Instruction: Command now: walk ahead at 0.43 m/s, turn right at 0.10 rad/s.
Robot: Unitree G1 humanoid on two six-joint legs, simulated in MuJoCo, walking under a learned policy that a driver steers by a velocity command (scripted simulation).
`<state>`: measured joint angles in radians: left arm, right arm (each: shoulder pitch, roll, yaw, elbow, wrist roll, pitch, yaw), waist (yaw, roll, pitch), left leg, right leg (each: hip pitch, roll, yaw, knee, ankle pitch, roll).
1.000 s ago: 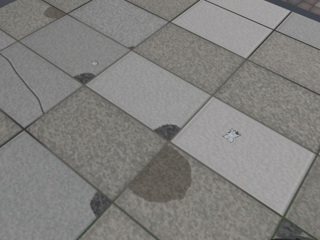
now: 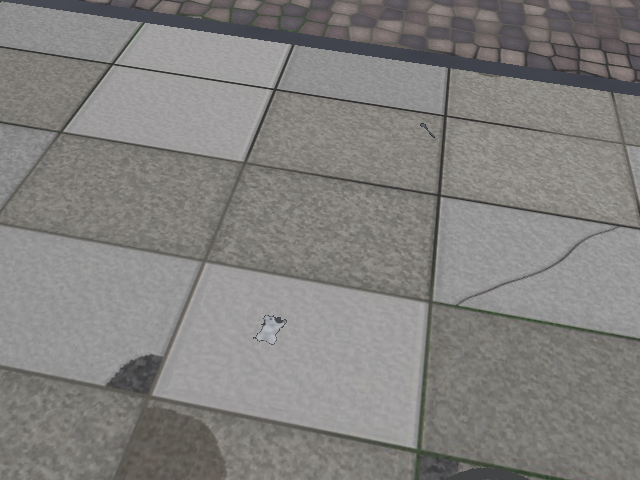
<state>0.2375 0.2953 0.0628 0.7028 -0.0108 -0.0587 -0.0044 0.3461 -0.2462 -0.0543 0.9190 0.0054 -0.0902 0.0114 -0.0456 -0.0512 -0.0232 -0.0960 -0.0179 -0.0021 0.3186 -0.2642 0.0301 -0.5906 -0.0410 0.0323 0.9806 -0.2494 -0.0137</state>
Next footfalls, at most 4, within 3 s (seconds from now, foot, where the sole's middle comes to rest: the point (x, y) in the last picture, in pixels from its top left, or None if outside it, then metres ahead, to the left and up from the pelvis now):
0.24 right None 0.30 -0.16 -0.78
0.78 left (264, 438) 0.60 0.08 -0.78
1.34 right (361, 319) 0.91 -0.15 -0.78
1.86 left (267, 229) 1.21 0.08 -0.78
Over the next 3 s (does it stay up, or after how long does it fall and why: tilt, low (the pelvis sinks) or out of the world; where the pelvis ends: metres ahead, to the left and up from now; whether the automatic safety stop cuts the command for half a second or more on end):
stays up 1.33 0.06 0.00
